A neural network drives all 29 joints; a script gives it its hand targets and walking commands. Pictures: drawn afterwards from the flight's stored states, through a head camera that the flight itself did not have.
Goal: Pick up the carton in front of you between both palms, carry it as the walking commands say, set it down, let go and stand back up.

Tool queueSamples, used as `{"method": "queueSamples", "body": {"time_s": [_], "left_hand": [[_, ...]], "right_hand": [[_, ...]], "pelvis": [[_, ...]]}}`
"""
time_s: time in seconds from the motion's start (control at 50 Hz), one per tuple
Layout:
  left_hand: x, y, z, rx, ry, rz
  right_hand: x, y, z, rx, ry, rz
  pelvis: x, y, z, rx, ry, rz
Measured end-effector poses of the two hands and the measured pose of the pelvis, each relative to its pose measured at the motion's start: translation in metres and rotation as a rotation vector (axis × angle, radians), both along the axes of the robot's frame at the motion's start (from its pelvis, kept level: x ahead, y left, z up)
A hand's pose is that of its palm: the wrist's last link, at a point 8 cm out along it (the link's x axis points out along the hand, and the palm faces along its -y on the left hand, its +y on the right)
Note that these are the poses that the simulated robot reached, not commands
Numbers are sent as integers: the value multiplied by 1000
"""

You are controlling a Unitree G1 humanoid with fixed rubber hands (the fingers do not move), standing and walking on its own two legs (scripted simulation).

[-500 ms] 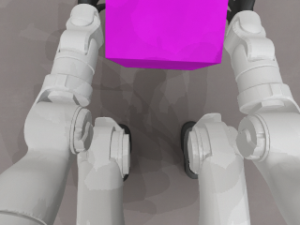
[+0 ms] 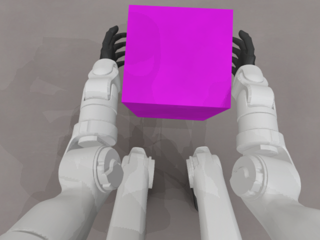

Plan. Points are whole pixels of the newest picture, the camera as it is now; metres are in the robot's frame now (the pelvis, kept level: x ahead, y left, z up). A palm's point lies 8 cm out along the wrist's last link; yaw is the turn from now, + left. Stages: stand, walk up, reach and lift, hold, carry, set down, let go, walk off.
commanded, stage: reach and lift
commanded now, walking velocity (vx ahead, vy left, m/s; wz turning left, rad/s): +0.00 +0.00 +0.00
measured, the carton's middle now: (174, 75) +0.50 -0.01 -0.13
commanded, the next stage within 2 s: none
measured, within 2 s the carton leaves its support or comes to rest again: neither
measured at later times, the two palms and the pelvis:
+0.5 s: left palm (78, 46) +0.46 +0.14 +0.09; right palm (285, 49) +0.46 -0.16 +0.09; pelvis +0.05 +0.00 +0.13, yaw +0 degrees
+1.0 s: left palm out of the picture +0.42 +0.15 +0.24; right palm out of the picture +0.42 -0.15 +0.24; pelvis +0.10 +0.00 +0.26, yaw +0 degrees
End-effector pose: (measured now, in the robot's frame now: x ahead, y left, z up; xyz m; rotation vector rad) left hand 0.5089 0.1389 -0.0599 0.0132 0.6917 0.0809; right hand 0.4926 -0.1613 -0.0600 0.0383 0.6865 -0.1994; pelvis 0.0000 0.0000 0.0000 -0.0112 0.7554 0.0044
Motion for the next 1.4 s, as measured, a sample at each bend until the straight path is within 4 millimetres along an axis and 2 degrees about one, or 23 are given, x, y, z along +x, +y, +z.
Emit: {"method": "queueSamples", "body": {"time_s": [0.2,0.42,0.74,0.98,1.12,1.24,1.32,1.4], "left_hand": [[-15,3,52,-10,-6,18],[-36,4,124,-19,0,34],[-68,7,225,-21,-1,53],[-90,8,297,-17,-5,63],[-102,9,338,-15,-18,68],[-112,9,369,2,-34,59],[-117,9,379,13,-22,50],[-120,10,379,14,2,49]], "right_hand": [[-11,3,53,5,-6,7],[-29,4,126,11,-1,8],[-56,6,227,14,-2,24],[-75,7,299,10,-6,39],[-85,8,339,8,-18,49],[-92,8,370,-11,-33,71],[-97,8,381,-21,-20,83],[-100,9,381,-22,3,84]], "pelvis": [[16,-1,46,3,-23,-2],[39,0,108,3,-115,0],[73,-1,199,8,-303,2],[99,-2,259,13,-492,0],[110,-3,283,15,-619,2],[112,-3,295,15,-725,1],[108,-4,298,15,-776,1],[101,-4,298,15,-804,1]]}}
